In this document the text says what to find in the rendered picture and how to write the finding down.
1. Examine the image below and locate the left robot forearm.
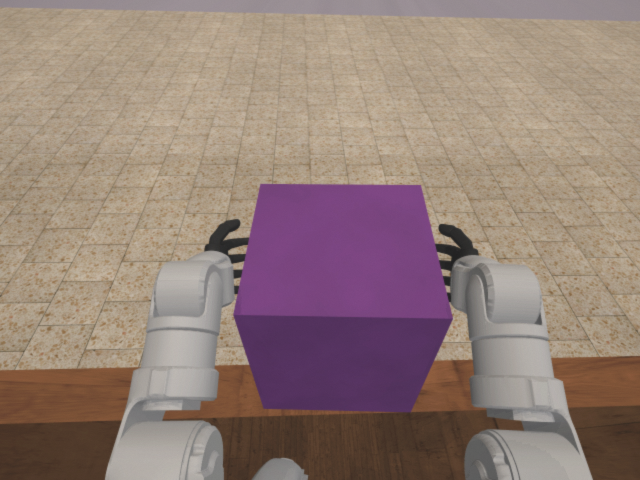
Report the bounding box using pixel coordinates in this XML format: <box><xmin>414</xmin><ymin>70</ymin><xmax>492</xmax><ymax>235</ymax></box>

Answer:
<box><xmin>105</xmin><ymin>251</ymin><xmax>235</xmax><ymax>480</ymax></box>

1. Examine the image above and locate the right robot hand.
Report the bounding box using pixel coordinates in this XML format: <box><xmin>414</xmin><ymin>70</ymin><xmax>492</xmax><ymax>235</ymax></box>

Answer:
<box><xmin>435</xmin><ymin>224</ymin><xmax>479</xmax><ymax>302</ymax></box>

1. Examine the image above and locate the left robot hand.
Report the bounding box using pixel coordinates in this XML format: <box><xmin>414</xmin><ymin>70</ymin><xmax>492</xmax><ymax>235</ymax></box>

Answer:
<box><xmin>204</xmin><ymin>219</ymin><xmax>249</xmax><ymax>294</ymax></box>

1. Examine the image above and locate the carton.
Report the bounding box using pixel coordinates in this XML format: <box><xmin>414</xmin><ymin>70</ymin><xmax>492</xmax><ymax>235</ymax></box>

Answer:
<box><xmin>233</xmin><ymin>184</ymin><xmax>453</xmax><ymax>412</ymax></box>

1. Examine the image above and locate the left robot upper arm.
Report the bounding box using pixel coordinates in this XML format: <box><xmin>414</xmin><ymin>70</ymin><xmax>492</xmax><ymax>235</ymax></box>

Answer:
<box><xmin>107</xmin><ymin>420</ymin><xmax>224</xmax><ymax>480</ymax></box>

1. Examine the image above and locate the right robot upper arm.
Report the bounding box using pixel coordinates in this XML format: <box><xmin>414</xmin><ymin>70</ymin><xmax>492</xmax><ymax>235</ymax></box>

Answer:
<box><xmin>464</xmin><ymin>429</ymin><xmax>591</xmax><ymax>480</ymax></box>

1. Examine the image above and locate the left robot thigh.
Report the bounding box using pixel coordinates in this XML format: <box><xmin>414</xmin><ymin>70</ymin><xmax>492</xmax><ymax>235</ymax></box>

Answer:
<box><xmin>251</xmin><ymin>458</ymin><xmax>308</xmax><ymax>480</ymax></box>

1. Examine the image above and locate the right robot forearm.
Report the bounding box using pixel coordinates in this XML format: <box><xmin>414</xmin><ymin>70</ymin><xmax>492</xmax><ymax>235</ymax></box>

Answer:
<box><xmin>450</xmin><ymin>255</ymin><xmax>593</xmax><ymax>480</ymax></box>

